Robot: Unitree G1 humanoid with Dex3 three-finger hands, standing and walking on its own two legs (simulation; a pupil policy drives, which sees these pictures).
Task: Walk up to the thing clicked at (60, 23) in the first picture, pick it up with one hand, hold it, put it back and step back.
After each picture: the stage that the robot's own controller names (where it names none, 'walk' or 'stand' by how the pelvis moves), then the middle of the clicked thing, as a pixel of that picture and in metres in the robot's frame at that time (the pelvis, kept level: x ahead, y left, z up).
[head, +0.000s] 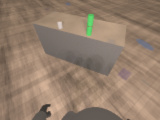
stand; (59, 23) +1.14 +0.50 -0.04
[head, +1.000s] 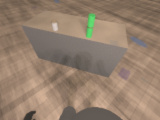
walk; (54, 25) +1.00 +0.47 -0.01
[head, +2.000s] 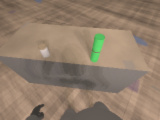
walk; (44, 50) +0.53 +0.41 -0.03
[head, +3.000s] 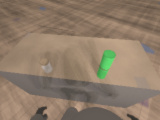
stand; (46, 65) +0.38 +0.38 -0.02
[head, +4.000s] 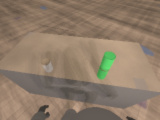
stand; (47, 65) +0.40 +0.37 -0.04
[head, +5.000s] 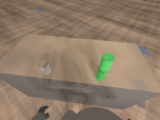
stand; (45, 67) +0.38 +0.37 -0.04
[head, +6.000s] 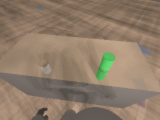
stand; (45, 66) +0.38 +0.37 -0.04
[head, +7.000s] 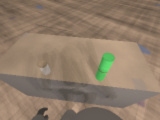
stand; (44, 67) +0.37 +0.37 -0.04
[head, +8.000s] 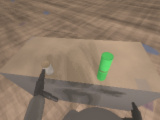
rise first; (47, 67) +0.37 +0.39 -0.04
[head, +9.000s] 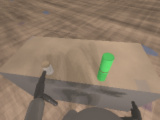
go down; (47, 67) +0.37 +0.39 -0.03
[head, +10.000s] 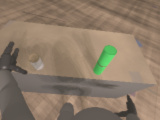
go down; (36, 61) +0.38 +0.37 -0.01
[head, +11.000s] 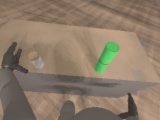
go down; (36, 60) +0.38 +0.37 +0.01
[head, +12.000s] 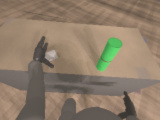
close in; (50, 55) +0.44 +0.29 +0.01
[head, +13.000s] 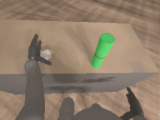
go down; (44, 55) +0.44 +0.30 +0.02
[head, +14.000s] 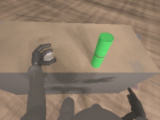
lift; (46, 57) +0.43 +0.30 +0.03
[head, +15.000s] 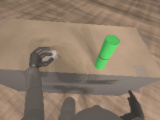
lift; (51, 56) +0.43 +0.28 +0.02
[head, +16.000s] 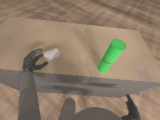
lift; (52, 54) +0.45 +0.28 +0.01
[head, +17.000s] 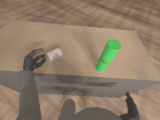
lift; (55, 53) +0.47 +0.27 +0.01
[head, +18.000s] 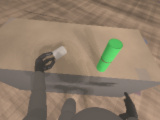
lift; (59, 52) +0.48 +0.24 +0.01
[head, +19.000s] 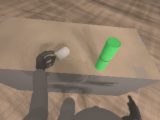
lift; (62, 53) +0.47 +0.21 +0.01
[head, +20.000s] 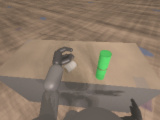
close; (70, 66) +0.45 +0.19 -0.03
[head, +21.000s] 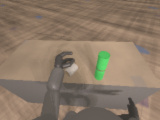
close; (72, 69) +0.43 +0.16 -0.05
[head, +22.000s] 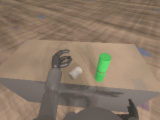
close; (76, 72) +0.40 +0.13 -0.05
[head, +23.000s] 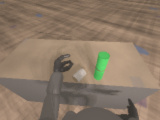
stand; (79, 74) +0.38 +0.09 -0.05
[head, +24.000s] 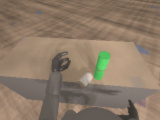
stand; (86, 79) +0.34 +0.04 -0.05
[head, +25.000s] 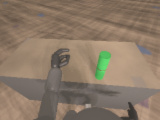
stand; (88, 110) +0.23 -0.01 -0.53
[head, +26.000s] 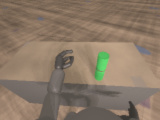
stand; out of the picture +0.11 -0.01 -0.74
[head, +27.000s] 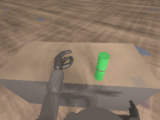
stand; out of the picture +0.11 -0.02 -0.74
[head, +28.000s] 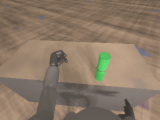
crouch; out of the picture +0.10 -0.02 -0.74
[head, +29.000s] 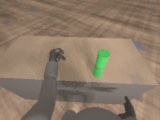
lower; out of the picture +0.11 -0.02 -0.74
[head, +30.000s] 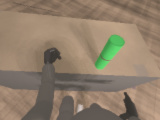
lower; (79, 110) +0.11 -0.02 -0.67
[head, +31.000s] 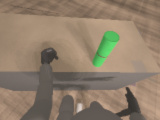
lower; (79, 108) +0.12 +0.00 -0.66
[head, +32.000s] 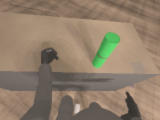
lower; (76, 109) +0.12 +0.01 -0.66
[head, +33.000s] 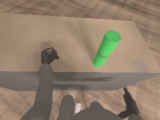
loosen; (77, 108) +0.13 +0.02 -0.66
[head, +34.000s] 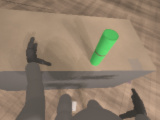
withdraw; (73, 106) +0.13 +0.04 -0.66
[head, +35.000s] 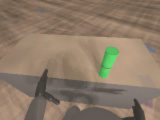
sink last; out of the picture +0.11 +0.04 -0.70
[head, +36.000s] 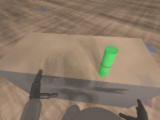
stand; out of the picture +0.12 +0.06 -0.70
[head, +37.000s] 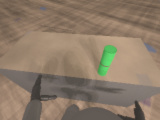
stand; (80, 118) +0.13 +0.07 -0.71
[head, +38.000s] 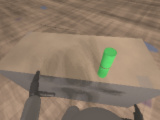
stand; (80, 119) +0.12 +0.07 -0.72
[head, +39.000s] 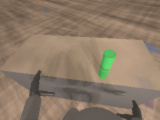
stand; (81, 119) +0.12 +0.07 -0.74
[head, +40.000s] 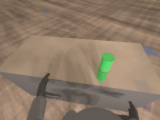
stand; out of the picture +0.10 +0.08 -0.74
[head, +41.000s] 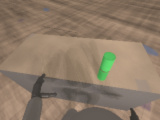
stand; out of the picture +0.11 +0.07 -0.74
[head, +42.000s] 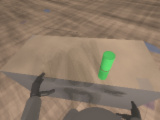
stand; out of the picture +0.11 +0.07 -0.74
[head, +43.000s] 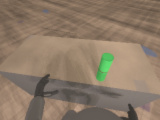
stand; out of the picture +0.11 +0.08 -0.74
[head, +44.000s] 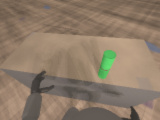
stand; (81, 117) +0.11 +0.08 -0.74
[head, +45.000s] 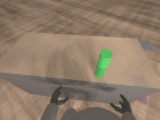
stand; (78, 117) +0.11 +0.08 -0.74
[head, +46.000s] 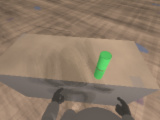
stand; out of the picture +0.11 +0.07 -0.74
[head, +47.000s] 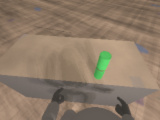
stand; out of the picture +0.11 +0.07 -0.74
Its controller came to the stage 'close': yes
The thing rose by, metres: 0.01
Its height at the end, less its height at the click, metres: -0.71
